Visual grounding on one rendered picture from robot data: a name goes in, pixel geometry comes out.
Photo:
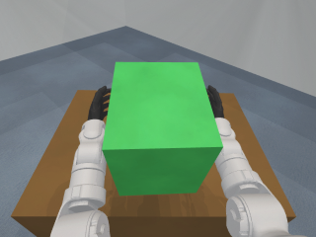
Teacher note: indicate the robot left forearm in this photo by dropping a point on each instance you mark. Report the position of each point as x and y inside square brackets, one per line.
[86, 188]

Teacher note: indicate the robot left upper arm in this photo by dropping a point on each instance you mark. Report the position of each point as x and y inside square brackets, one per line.
[91, 223]

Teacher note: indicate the carton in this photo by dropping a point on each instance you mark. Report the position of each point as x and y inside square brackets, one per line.
[161, 136]

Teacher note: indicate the robot right forearm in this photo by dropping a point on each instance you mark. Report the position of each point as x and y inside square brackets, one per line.
[237, 176]

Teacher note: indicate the right robot hand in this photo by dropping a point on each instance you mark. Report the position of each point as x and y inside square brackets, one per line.
[215, 102]

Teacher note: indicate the pedestal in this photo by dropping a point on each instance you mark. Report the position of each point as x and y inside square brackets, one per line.
[200, 214]

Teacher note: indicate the left robot hand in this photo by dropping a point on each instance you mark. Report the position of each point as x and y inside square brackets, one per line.
[97, 107]

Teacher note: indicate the robot right upper arm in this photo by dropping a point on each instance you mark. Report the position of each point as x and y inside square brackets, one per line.
[256, 215]

